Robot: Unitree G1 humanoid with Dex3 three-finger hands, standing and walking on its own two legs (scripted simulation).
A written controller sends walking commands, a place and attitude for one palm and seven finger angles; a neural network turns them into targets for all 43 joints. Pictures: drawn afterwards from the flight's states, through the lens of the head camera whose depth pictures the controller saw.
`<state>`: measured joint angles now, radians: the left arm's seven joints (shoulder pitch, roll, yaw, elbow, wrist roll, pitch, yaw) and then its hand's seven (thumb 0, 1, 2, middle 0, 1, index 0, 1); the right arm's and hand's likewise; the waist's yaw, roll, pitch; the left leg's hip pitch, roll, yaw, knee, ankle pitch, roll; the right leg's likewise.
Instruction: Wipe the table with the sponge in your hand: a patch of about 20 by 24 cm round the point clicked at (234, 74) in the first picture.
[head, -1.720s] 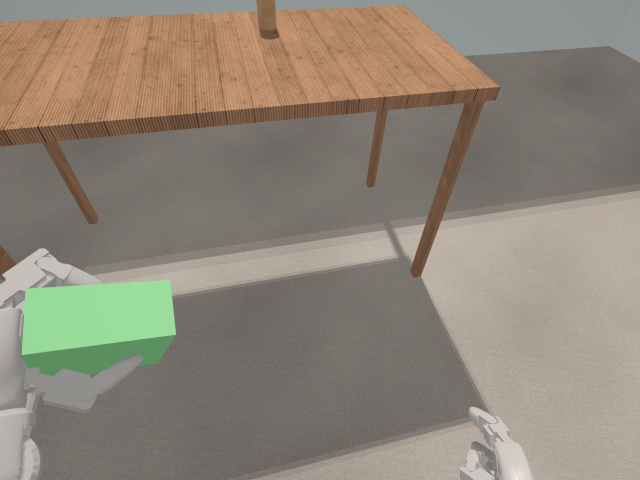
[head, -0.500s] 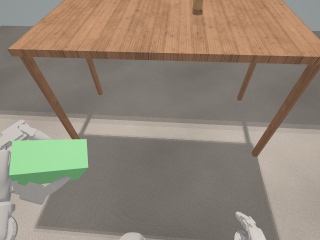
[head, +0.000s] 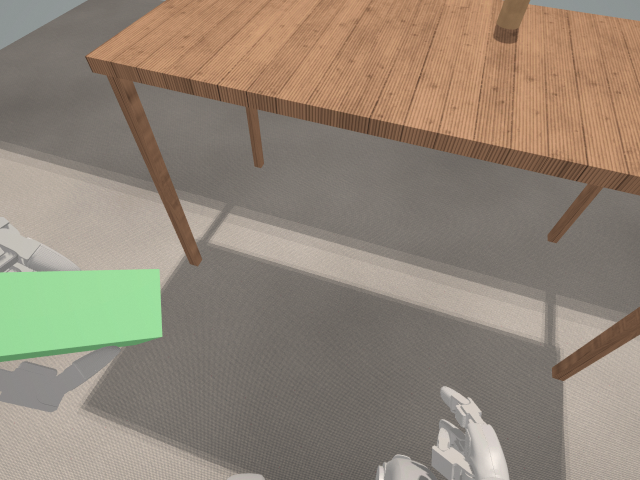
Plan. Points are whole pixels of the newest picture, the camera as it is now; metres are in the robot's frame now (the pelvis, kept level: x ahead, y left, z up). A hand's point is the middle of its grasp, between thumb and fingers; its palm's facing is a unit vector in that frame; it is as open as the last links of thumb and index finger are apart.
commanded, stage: turn to face it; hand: left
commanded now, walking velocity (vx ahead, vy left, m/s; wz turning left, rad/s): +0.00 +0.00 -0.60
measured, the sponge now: (97, 314) +0.22 +0.21 +0.18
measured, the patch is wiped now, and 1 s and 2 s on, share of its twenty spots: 0.00 0.00 0.00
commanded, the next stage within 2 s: take the last steps up to it in 1.32 s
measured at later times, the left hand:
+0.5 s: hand (192, 244) +0.29 +0.15 +0.19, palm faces +0.25 -0.88 -0.40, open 9.7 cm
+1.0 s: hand (380, 286) +0.26 -0.02 +0.19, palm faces -0.07 -0.85 -0.52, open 9.7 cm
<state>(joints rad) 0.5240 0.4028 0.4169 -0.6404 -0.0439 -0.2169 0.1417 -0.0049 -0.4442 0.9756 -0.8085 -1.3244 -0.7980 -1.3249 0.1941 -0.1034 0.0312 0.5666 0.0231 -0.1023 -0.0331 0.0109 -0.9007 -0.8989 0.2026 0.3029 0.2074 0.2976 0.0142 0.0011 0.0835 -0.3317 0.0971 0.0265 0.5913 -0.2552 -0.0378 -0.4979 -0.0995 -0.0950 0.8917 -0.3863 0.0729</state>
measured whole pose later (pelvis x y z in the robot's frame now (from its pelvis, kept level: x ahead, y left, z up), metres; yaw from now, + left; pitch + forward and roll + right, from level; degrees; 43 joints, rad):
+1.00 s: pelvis -0.05 -0.12 +0.01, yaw -29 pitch +1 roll +3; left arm 0.54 0.42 0.40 -0.54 -0.05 -0.20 0.14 0.00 -0.45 0.98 -0.81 -1.33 -0.79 -1.33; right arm 0.19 -0.24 -0.02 0.57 0.01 0.03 -0.03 0.01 -0.90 -0.90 0.20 0.30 0.20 0.30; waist -0.02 -0.01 0.07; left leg -0.44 0.04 0.04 0.95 -0.43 -0.08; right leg -0.36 0.08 0.00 0.49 -0.14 -0.12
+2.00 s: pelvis -0.14 -0.12 +0.02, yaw -34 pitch +1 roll +4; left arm 0.49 0.34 0.31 -0.46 0.00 -0.24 0.16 0.00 -0.45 0.98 -0.81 -1.33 -0.79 -1.34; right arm 0.26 -0.25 -0.03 0.61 -0.01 -0.09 -0.06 0.01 -0.90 -0.90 0.20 0.30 0.20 0.30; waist 0.00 -0.06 -0.02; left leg -0.20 0.02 0.12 0.49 -0.41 0.03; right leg -0.31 -0.04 -0.09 0.43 -0.15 -0.08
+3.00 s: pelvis +0.03 -0.18 +0.00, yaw -34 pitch +0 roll +2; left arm 0.46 0.36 0.36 -0.46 -0.02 -0.25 0.13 0.00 -0.45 0.99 -0.81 -1.33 -0.79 -1.34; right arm 0.20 -0.18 0.01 0.68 0.01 -0.08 -0.04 0.01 -0.90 -0.90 0.20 0.30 0.21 0.30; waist 0.02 0.05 0.06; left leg -0.47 0.04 0.07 1.10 -0.40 -0.02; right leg -0.29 -0.08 -0.19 0.65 -0.36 -0.06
